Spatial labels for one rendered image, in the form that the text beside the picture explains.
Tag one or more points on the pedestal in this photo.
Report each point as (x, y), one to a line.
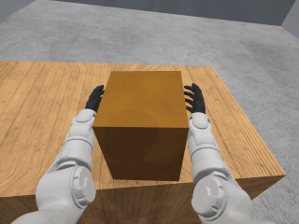
(38, 100)

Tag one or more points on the robot right forearm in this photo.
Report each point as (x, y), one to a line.
(204, 152)

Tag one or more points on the carton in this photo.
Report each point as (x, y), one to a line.
(142, 126)

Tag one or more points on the left robot upper arm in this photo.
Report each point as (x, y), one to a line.
(61, 197)

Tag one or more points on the robot left hand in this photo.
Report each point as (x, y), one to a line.
(95, 98)

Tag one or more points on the right robot upper arm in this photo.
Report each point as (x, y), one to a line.
(217, 201)

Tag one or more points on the robot right hand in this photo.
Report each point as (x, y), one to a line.
(197, 102)

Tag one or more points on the robot left forearm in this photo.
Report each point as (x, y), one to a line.
(78, 145)

